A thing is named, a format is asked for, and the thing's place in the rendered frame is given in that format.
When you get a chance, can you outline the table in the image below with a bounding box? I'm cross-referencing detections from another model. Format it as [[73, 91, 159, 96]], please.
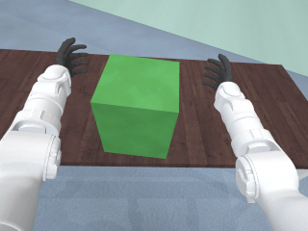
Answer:
[[0, 48, 308, 203]]

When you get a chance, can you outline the left robot hand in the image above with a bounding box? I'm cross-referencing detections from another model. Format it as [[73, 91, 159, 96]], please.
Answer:
[[54, 38, 89, 79]]

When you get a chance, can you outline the right robot hand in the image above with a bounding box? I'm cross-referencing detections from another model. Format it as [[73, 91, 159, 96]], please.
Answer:
[[202, 53, 234, 91]]

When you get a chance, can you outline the carton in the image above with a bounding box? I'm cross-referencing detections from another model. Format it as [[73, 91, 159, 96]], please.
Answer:
[[90, 54, 180, 159]]

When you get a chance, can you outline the left robot forearm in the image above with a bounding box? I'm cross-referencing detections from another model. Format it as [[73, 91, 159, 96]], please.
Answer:
[[0, 64, 71, 149]]

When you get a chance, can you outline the right robot forearm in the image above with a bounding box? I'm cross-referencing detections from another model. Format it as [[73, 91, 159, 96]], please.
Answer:
[[214, 82, 299, 188]]

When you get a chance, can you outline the left robot upper arm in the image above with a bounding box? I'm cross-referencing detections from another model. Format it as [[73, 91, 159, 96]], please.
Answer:
[[0, 130, 62, 231]]

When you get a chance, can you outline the right robot upper arm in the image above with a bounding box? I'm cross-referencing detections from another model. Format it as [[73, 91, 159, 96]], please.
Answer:
[[235, 150, 308, 231]]

